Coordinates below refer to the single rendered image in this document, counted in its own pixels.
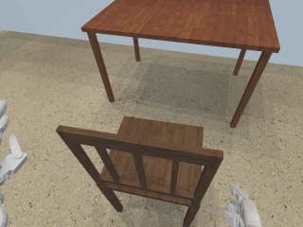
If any robot right hand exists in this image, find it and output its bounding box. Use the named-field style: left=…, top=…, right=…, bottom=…
left=224, top=183, right=262, bottom=227

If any robot left hand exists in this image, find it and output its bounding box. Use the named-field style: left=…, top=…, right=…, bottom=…
left=0, top=99, right=27, bottom=186

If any table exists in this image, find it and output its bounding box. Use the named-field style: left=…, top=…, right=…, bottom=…
left=81, top=0, right=280, bottom=129

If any chair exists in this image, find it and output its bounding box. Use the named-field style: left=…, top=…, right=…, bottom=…
left=56, top=116, right=223, bottom=227

